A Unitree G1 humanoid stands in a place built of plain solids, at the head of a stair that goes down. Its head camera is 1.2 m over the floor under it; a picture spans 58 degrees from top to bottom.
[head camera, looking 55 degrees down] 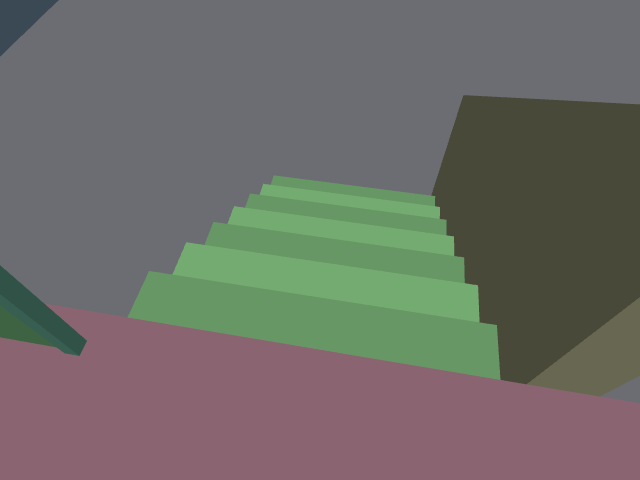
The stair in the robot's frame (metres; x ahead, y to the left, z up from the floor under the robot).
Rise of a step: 0.19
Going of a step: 0.26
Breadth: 1.27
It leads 10 degrees to the right of straight ahead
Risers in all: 8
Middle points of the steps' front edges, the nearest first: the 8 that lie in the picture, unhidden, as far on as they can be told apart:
0.47 0.06 0.00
0.73 0.01 -0.19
0.99 -0.03 -0.38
1.25 -0.08 -0.57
1.51 -0.12 -0.76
1.77 -0.17 -0.95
2.03 -0.21 -1.13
2.29 -0.26 -1.32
